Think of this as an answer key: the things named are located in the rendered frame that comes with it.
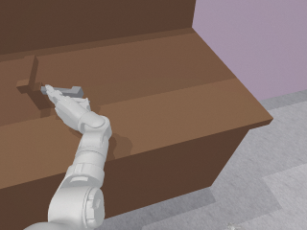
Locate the counter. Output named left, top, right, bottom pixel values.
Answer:
left=0, top=0, right=273, bottom=230

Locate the tap lever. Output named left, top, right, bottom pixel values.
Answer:
left=40, top=86, right=83, bottom=99

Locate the left robot forearm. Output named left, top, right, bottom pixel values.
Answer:
left=48, top=111, right=112, bottom=221

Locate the left robot hand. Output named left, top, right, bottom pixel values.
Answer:
left=45, top=84, right=91, bottom=131

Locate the left robot upper arm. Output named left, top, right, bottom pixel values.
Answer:
left=23, top=185, right=106, bottom=230

